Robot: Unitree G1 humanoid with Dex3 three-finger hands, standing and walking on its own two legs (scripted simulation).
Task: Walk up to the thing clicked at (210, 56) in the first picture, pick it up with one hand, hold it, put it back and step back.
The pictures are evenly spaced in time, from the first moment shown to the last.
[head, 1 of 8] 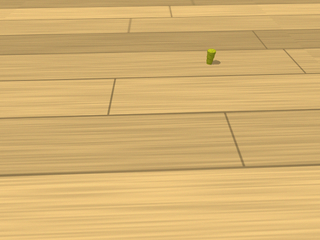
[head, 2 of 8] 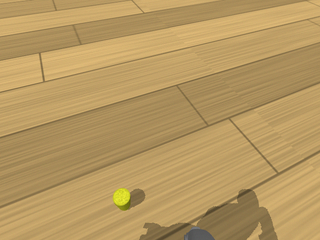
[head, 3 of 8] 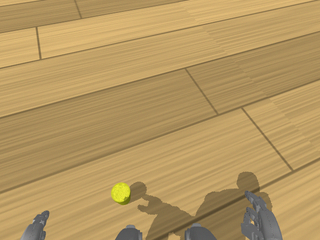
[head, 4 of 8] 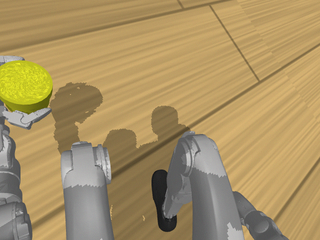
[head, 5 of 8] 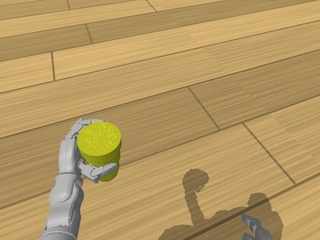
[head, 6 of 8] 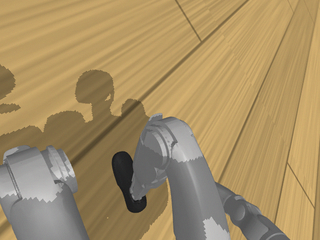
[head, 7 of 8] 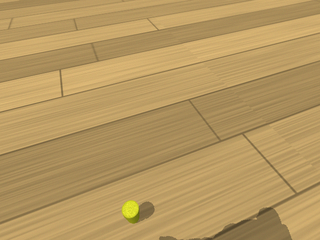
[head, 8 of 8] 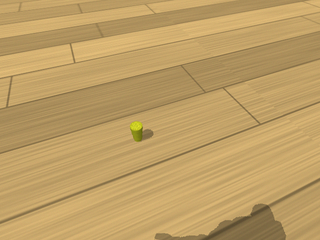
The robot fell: no
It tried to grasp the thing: yes
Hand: left
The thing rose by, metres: 0.69
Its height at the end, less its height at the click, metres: +0.00
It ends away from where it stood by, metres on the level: 0.02
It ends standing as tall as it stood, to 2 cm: yes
